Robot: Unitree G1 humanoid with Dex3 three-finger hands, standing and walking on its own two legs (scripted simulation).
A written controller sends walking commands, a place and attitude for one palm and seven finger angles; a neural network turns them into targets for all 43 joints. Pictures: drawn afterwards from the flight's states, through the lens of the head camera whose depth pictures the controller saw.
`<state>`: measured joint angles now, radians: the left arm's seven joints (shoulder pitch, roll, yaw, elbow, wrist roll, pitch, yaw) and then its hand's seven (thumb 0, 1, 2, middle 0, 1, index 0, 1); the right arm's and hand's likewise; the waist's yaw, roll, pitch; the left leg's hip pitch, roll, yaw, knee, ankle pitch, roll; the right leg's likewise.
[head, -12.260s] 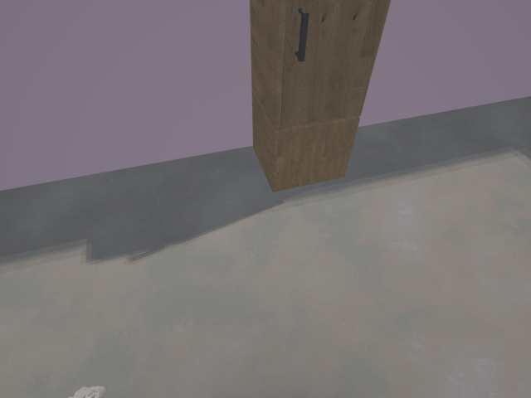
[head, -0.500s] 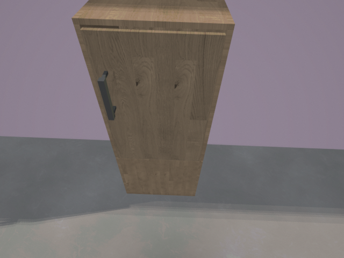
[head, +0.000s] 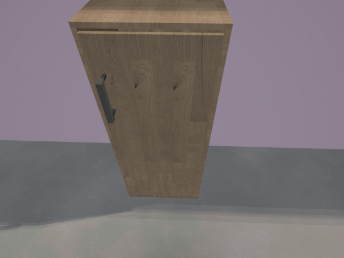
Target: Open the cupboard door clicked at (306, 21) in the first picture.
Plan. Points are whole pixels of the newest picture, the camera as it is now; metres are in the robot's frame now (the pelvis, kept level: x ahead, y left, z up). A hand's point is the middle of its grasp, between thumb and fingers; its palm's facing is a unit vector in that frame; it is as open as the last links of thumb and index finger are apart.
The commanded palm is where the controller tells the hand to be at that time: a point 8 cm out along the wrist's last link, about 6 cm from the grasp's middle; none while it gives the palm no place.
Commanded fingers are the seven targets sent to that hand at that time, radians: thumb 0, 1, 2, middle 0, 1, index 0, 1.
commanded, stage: raise the hand with hooked fingers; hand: left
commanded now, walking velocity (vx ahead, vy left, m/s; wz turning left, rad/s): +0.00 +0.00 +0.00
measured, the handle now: (107, 99) +0.56 +0.24 +0.05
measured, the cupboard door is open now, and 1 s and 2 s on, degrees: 0 0 0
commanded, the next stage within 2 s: move the hooked fingers beside the handle in 1.98 s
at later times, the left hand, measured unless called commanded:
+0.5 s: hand (95, 242) +0.16 +0.18 -0.02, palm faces +0.10 -0.99 -0.09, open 9.8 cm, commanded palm +0.15 +0.24 -0.01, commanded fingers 0.00 0.15 0.58 -0.25 -0.78 -0.25 -0.78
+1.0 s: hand (77, 207) +0.23 +0.23 +0.02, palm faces +0.02 -1.00 -0.06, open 12.8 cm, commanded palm +0.20 +0.28 +0.03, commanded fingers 0.00 -0.43 0.33 -0.29 -1.15 -0.29 -1.15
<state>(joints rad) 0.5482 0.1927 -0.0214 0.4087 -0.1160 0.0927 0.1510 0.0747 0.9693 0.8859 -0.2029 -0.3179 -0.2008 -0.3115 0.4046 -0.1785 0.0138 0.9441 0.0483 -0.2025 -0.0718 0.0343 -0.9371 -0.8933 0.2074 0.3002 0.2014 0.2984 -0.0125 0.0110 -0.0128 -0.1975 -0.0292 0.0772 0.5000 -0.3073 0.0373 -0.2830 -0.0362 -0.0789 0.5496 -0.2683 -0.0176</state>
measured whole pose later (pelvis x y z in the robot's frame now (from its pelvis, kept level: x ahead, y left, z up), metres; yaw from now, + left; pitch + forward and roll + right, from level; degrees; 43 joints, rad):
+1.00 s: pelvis -0.01 -0.01 -0.04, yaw +1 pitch +10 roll -1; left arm 0.24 0.32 0.30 0.15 -0.35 -0.36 -0.38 0.00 -0.21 0.42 -0.28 -1.02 -0.28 -1.01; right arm 0.28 -0.30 -0.01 0.58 0.05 -0.24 -0.07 0.02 -0.91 -0.89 0.20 0.30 0.20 0.30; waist -0.01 0.01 -0.08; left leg -0.60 0.01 0.03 0.90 -0.47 0.03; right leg -0.63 -0.01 -0.12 0.85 -0.39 -0.04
